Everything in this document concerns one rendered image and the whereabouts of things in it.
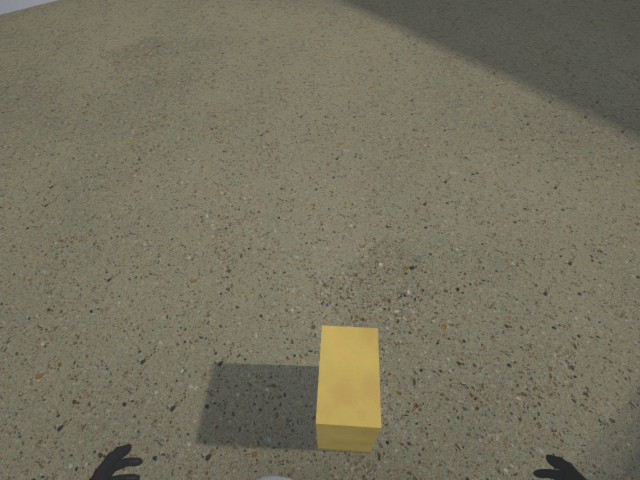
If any carton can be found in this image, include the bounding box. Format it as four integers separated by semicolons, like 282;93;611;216
316;325;381;453

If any right robot hand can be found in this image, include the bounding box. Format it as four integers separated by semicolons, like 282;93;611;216
534;455;587;480

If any left robot hand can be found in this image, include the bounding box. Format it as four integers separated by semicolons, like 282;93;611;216
89;444;143;480

